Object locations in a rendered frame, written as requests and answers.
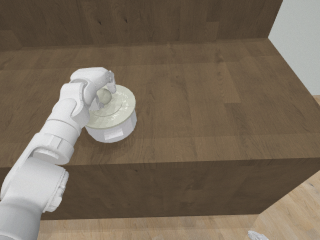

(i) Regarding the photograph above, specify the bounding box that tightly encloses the lid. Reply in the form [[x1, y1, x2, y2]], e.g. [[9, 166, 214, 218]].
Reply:
[[85, 84, 136, 130]]

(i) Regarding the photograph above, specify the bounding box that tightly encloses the robot left upper arm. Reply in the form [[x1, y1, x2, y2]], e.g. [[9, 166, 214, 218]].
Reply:
[[0, 156, 69, 240]]

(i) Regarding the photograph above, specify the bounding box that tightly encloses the pot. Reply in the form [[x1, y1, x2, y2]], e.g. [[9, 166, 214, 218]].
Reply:
[[85, 110, 137, 143]]

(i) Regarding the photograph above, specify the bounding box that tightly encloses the right robot hand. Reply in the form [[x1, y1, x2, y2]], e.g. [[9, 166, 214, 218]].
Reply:
[[248, 230, 269, 240]]

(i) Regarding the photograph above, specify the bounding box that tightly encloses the left robot forearm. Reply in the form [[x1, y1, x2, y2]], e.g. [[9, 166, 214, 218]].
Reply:
[[0, 77, 97, 200]]

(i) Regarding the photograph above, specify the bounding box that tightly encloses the table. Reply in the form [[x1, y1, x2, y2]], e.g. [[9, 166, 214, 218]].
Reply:
[[0, 0, 320, 221]]

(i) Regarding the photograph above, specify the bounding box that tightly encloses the knob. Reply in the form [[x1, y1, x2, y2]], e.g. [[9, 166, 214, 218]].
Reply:
[[96, 88, 112, 105]]

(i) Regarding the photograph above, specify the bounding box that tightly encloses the left robot hand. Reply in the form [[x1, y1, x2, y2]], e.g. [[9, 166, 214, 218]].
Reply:
[[70, 67, 116, 111]]

